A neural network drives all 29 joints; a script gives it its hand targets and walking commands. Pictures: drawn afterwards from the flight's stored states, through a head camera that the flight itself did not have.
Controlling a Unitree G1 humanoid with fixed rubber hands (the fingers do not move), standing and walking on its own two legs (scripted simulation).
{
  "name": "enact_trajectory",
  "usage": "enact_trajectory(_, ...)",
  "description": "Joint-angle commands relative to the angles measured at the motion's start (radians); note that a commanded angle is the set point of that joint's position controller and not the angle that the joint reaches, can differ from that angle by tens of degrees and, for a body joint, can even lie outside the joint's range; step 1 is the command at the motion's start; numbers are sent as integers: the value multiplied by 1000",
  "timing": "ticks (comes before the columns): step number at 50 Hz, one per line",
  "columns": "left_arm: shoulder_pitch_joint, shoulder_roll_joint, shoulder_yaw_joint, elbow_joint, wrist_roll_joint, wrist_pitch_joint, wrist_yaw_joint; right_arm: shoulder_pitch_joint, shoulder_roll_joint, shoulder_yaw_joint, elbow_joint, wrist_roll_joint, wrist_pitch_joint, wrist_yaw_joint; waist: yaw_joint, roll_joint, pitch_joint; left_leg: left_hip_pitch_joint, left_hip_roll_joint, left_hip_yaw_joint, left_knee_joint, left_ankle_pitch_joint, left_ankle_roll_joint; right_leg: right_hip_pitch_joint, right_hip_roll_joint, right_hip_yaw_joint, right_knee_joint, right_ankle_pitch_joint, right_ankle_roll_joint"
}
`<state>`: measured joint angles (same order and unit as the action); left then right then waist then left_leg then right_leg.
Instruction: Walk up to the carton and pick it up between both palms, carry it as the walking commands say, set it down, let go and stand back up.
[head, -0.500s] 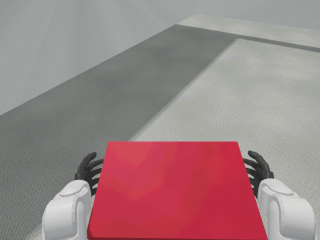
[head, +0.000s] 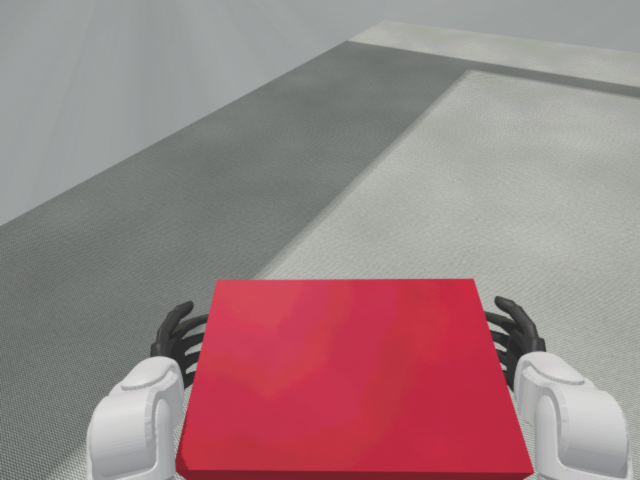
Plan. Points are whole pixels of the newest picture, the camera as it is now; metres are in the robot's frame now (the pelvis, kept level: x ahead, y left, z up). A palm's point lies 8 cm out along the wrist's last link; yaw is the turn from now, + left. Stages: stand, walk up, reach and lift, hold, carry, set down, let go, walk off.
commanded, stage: carry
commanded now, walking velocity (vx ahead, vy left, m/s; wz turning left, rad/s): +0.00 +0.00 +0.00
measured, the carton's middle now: (344, 404) +0.25 +0.00 +0.00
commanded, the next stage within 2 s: hold in 0.70 s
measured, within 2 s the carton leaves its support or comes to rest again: neither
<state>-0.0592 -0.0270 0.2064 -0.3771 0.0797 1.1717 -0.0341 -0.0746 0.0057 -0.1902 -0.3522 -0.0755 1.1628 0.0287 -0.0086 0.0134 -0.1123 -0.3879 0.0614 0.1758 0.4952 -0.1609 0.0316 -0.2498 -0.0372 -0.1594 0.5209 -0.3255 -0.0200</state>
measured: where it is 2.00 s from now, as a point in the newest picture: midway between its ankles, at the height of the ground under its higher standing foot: outside the picture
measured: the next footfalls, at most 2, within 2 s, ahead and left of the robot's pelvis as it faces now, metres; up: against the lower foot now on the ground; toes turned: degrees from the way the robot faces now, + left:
none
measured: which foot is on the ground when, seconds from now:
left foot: down 0.00-1.00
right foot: down 0.00-1.00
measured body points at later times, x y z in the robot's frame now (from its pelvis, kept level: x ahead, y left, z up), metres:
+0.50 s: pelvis +0.01 -0.01 +0.00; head +0.00 -0.01 +0.45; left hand +0.28 +0.18 +0.07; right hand +0.27 -0.21 +0.07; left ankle +0.06 +0.10 -0.73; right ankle -0.03 -0.10 -0.73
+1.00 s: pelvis +0.00 -0.01 +0.01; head -0.02 +0.01 +0.46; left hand +0.27 +0.20 +0.03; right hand +0.27 -0.19 +0.03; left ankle +0.07 +0.13 -0.73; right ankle -0.03 -0.10 -0.73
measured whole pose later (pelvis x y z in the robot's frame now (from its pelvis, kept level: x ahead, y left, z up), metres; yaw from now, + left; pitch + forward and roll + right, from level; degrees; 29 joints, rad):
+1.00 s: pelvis +0.00 -0.01 +0.01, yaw -11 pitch -5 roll +0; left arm -0.03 -0.01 0.26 -0.01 0.14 0.72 -0.07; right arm -0.09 0.03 -0.12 0.14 -0.13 0.63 0.01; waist 0.15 -0.02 0.04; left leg -0.09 0.03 -0.06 0.31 -0.13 -0.04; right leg -0.03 0.06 0.07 0.34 -0.22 -0.04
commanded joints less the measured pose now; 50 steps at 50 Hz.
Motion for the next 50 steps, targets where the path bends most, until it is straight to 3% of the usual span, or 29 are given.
enact_trajectory(1,-450,-709,-739,-126,-370,-9,-177,-420,721,733,-119,354,0,159,-1,-18,-199,171,105,-108,-23,223,-10,8,-132,110,-97,236,-14)
enact_trajectory(35,-435,-709,-706,-46,-302,-106,-176,-414,732,696,-47,301,-97,170,0,-12,-184,156,103,-102,-10,179,-14,36,-110,110,-99,259,-23)
enact_trajectory(36,-200,-358,-355,305,-29,-238,-133,-182,382,345,304,-7,-254,128,5,-93,171,375,-128,-222,-123,132,18,-70,45,287,-241,314,-22)
enact_trajectory(37,-178,-185,-234,487,-34,-345,-113,-188,324,225,523,-18,-346,90,22,-44,141,394,-124,-232,-135,156,36,-38,36,316,-250,334,-22)
enact_trajectory(38,-257,-195,-298,356,-39,-441,-116,-228,375,294,395,6,-432,77,35,-32,75,384,-129,-224,-133,212,44,46,48,314,-225,420,-4)
enact_trajectory(40,-306,-349,-467,208,-107,-529,-142,-274,500,460,227,71,-519,67,41,-74,-159,447,-145,-247,-119,425,36,208,54,299,-182,674,28)
enact_trajectory(41,-326,-420,-508,137,-131,-550,-139,-339,548,554,162,115,-552,77,86,-75,-244,438,-143,-247,-118,487,23,289,58,300,-157,759,36)
enact_trajectory(42,-341,-459,-500,113,-125,-561,-132,-413,591,631,136,139,-578,94,159,-106,-278,427,-144,-247,-123,466,12,315,63,297,-152,734,38)
enact_trajectory(43,-340,-479,-510,92,-128,-568,-131,-438,627,687,136,161,-598,110,196,-90,-293,412,-146,-237,-126,442,5,321,62,298,-153,711,40)
enact_trajectory(45,-333,-487,-523,92,-130,-545,-136,-410,660,689,189,164,-603,126,196,-47,-255,411,-136,-230,-139,393,-11,302,65,304,-183,630,33)
enact_trajectory(47,-319,-456,-510,139,-118,-514,-144,-375,661,646,263,142,-588,133,196,-43,-165,425,-131,-227,-152,317,-21,254,73,304,-228,504,27)
enact_trajectory(48,-426,-502,-401,218,-122,-499,-158,-444,649,643,397,151,-548,133,217,-10,-16,453,-143,-200,-168,226,-23,133,68,292,-266,320,14)
enact_trajectory(50,-509,-520,-433,278,-138,-482,-190,-497,696,610,474,114,-545,136,162,-46,34,501,-148,-180,-162,120,-22,72,69,285,-325,127,11)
